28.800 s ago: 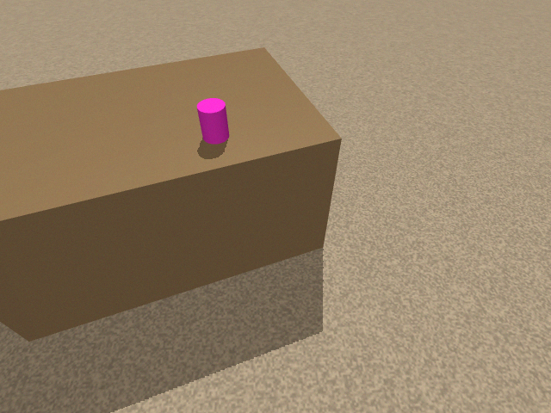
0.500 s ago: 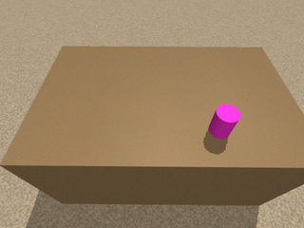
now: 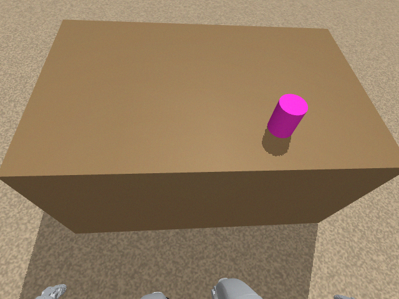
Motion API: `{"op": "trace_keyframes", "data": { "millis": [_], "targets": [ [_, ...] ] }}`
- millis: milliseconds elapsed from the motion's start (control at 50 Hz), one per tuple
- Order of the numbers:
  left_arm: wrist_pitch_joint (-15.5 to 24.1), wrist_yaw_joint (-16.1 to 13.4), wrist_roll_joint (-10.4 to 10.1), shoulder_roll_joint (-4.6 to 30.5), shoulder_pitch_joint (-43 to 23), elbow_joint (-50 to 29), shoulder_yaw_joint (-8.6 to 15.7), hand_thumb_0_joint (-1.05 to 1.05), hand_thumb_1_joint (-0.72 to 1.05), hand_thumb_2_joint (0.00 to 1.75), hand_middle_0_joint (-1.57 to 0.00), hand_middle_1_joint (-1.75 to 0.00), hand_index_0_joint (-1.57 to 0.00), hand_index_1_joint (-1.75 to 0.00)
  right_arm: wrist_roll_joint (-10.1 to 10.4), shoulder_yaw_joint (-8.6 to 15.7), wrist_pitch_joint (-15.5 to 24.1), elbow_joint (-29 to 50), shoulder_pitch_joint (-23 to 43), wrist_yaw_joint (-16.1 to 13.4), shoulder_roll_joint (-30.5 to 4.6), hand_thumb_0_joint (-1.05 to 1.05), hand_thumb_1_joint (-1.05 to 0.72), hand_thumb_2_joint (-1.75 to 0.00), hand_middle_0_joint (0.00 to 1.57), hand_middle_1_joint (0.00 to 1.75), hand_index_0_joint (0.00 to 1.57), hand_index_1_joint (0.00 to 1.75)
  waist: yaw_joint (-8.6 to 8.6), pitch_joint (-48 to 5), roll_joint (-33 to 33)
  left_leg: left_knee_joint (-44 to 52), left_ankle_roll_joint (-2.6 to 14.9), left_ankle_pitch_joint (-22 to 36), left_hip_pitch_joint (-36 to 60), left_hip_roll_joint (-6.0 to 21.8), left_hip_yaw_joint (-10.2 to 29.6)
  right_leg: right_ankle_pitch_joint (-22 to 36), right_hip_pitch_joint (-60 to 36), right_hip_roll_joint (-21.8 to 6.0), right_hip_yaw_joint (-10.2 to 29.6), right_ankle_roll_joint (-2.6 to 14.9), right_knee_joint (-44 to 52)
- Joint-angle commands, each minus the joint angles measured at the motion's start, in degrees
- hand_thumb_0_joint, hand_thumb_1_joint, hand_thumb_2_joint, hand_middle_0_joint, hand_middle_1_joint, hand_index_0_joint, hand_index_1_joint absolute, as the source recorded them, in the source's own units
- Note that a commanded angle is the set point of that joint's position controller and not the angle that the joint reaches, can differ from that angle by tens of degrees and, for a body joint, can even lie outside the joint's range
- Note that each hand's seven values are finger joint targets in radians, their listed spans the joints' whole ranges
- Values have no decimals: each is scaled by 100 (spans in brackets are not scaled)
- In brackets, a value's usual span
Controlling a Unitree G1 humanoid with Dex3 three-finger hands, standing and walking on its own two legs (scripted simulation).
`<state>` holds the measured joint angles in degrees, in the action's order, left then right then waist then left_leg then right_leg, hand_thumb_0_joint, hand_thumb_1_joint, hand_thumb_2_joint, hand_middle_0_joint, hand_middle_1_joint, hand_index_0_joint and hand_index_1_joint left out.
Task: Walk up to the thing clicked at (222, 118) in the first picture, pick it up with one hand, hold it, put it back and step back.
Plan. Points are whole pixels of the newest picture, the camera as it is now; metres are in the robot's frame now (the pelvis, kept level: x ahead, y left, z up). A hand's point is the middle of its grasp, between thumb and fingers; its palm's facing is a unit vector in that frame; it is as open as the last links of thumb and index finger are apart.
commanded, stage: step back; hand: right
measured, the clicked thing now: (286, 116) +0.62 -0.28 -0.11
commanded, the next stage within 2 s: none
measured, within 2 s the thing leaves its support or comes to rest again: neither
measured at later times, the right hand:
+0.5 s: hand out of the picture -0.04 -0.30 -0.16, palm faces -0.09 +0.90 -0.42, open 7.4 cm
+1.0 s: hand out of the picture -0.17 -0.35 -0.16, palm faces -0.02 +0.92 -0.40, open 7.4 cm
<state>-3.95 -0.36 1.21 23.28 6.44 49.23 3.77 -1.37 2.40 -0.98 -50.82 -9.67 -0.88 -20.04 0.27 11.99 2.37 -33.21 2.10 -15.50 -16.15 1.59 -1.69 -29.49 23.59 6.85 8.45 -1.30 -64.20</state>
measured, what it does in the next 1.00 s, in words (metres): walks backwards: right foot, then left foot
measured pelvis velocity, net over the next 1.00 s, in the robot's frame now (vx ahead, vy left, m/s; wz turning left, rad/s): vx -0.29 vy -0.08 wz -0.03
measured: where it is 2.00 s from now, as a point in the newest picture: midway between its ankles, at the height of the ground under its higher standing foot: outside the picture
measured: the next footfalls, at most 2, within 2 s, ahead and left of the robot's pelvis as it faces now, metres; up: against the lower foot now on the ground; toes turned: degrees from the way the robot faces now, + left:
right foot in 0.16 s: -0.03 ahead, -0.14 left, +0.00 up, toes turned +1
left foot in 0.50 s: -0.11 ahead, +0.09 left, +0.00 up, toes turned +0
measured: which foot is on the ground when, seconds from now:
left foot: down 0.00-0.18, up 0.20-0.48, down 0.50-0.88, up 0.90-1.00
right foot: up 0.00-0.14, down 0.16-0.52, up 0.54-0.84, down 0.86-1.00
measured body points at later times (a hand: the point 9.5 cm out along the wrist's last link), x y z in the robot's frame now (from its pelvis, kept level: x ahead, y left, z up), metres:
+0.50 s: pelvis -0.13 -0.02 -0.02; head -0.07 -0.02 +0.43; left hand +0.00 +0.29 -0.12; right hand -0.03 -0.34 -0.13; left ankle -0.15 +0.09 -0.74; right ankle -0.07 -0.14 -0.73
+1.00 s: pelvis -0.29 -0.08 -0.01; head -0.24 -0.09 +0.44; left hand -0.23 +0.24 -0.12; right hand -0.17 -0.40 -0.13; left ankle -0.24 +0.07 -0.67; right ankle -0.29 -0.19 -0.73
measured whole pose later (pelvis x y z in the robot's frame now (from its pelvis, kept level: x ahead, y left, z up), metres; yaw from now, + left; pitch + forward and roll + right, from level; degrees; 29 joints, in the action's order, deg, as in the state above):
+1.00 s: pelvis -0.29 -0.08 -0.01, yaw -2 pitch -2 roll +1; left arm -2.5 0.7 2.4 20.3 13.0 49.2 3.6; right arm -0.3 2.9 -2.9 -47.7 -7.8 -1.3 -24.5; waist -2.2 8.6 -1.6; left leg -62.1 -0.2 -27.1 -30.7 -4.8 8.0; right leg -20.6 15.6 -0.4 2.2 0.7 -38.2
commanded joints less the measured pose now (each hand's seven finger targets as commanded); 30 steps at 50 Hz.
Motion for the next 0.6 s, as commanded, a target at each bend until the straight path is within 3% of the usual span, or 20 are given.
{"op": "trace_keyframes", "data": {
  "millis": [0,60,100,120,140,160,180,200,220,240,300,340,400,440,460,480,500,520,540,580],
  "targets": [
    [153,-54,-2,854,9,-622,299,0,90,90,-20,-30,-20,-30,6,508,92,486,-273,-156,-1731,0,-90,-90,20,30,20,30,206,-1565,-1047,427,1244,3532,1805,1497,1513,-48,402,-308,-114,-10,1061],
    [179,1,7,813,393,-473,342,0,90,90,-20,-30,-20,-30,6,490,44,645,10,-98,-1760,0,-90,-90,20,30,20,30,60,-1769,-1289,338,1047,2718,1357,1409,1401,249,-392,-506,-529,98,2303],
    [205,16,50,776,852,-252,372,0,90,90,-20,-30,-20,-30,48,471,-19,736,276,-66,-1780,0,-90,-90,20,30,20,30,-202,-1782,-1155,98,833,2149,632,1302,1223,1231,-1265,-504,-786,236,3533],
    [241,7,89,882,990,-213,396,0,90,90,-20,-30,-20,-30,87,426,-35,743,322,-55,-1684,0,-90,-90,20,30,20,30,-283,-1769,-997,-95,564,1697,174,1147,1111,1727,-1628,-621,-594,360,3903],
    [280,-2,162,1211,908,-297,492,0,90,90,-20,-30,-20,-30,115,351,-43,762,204,-50,-1474,0,-90,-90,20,30,20,30,-208,-1648,-211,-587,220,685,-726,665,943,1857,-1944,-1257,514,576,4170],
    [284,21,92,1761,629,-440,603,0,90,90,-20,-30,-20,-30,164,297,-36,845,421,-69,-1186,0,-90,-90,20,30,20,30,-268,-1251,1185,-1699,-165,-1309,-1295,-543,321,2244,-1243,-2423,1926,1408,4584],
    [324,14,153,1961,272,-648,619,0,90,90,-20,-30,-20,-30,113,397,-87,736,467,-140,-1387,0,-90,-90,20,30,20,30,-369,-1007,1314,-3204,-243,-2211,-962,-558,865,2674,-256,-3073,2509,2054,4678],
    [347,-6,84,1610,-10,-761,542,0,90,90,-20,-30,-20,-30,109,412,-108,611,235,-124,-1501,0,-90,-90,20,30,20,30,-139,-906,745,-3743,-235,-1895,-842,-536,1212,2987,-137,-2778,1938,1888,4522],
    [336,-41,15,1324,-292,-818,451,0,90,90,-20,-30,-20,-30,174,384,-96,470,-33,-113,-1472,0,-90,-90,20,30,20,30,53,-906,335,-3796,-210,-1539,-828,-677,1289,3588,-287,-2260,1041,1606,4194],
    [319,-64,57,1212,-387,-849,416,0,90,90,-20,-30,-20,-30,214,355,-56,419,-141,-125,-1443,0,-90,-90,20,30,20,30,127,-981,454,-3652,-203,-1408,-977,-766,1103,3979,-613,-1975,574,1402,3961],
    [284,-81,101,1111,41,-891,397,0,90,90,-20,-30,-20,-30,167,274,-7,426,-122,-149,-1407,0,-90,-90,20,30,20,30,-189,-1185,627,-3157,-327,-1433,-1165,-753,846,4331,-1378,-1839,399,1394,3652],
    [262,-123,113,1086,282,-910,403,0,90,90,-20,-30,-20,-30,152,254,17,553,-9,-152,-1367,0,-90,-90,20,30,20,30,-332,-1321,760,-2256,-355,-1549,-1297,-551,725,4542,-2055,-2023,585,1476,3543],
    [203,-121,65,1145,291,-958,392,0,90,90,-20,-30,-20,-30,68,273,75,511,-217,-121,-1276,0,-90,-90,20,30,20,30,-275,-1577,918,-642,-228,-1294,-796,-288,407,4662,-2302,-2056,589,1340,3212],
    [145,-72,-10,1195,156,-1007,363,0,90,90,-20,-30,-20,-30,43,319,123,363,-548,-86,-1227,0,-90,-90,20,30,20,30,-50,-1674,692,850,-135,67,51,-349,68,4140,-1952,-1788,315,1046,2803],
    [112,-51,-11,1102,153,-1039,304,0,90,90,-20,-30,-20,-30,-8,393,148,371,-512,-77,-1374,0,-90,-90,20,30,20,30,-68,-1664,414,1003,-2,793,552,-67,548,3362,-1248,-1596,248,780,2700],
    [109,-27,-23,902,277,-1100,251,0,90,90,-20,-30,-20,-30,-104,511,169,459,-449,-71,-1811,0,-90,-90,20,30,20,30,-86,-1727,-594,1120,434,1498,1134,1064,2020,1924,-122,-1023,-65,443,1965],
    [108,-90,-55,977,-202,-1152,344,0,90,90,-20,-30,-20,-30,-48,609,131,540,-260,-11,-2375,0,-90,-90,20,30,20,30,216,-1542,-1621,1428,1357,2262,284,2161,3072,-638,73,-195,-551,205,754],
    [93,-142,46,1071,-391,-1094,408,0,90,90,-20,-30,-20,-30,-74,642,153,550,-219,-29,-2370,0,-90,-90,20,30,20,30,310,-1323,-1333,1460,1678,2294,-98,2368,3396,-899,78,-144,154,202,-263],
    [73,-133,-3,1006,-276,-1002,410,0,90,90,-20,-30,-20,-30,-55,528,181,556,-62,-65,-2040,0,-90,-90,20,30,20,30,108,-1264,-701,1202,1441,2729,73,1983,2634,-608,254,-72,437,238,-669],
    [68,-99,-90,981,312,-718,429,0,90,90,-20,-30,-20,-30,-42,427,169,657,437,-111,-1720,0,-90,-90,20,30,20,30,-305,-1071,-794,1047,1088,2615,106,1435,1675,-36,414,-47,404,226,-1104]
  ]
}}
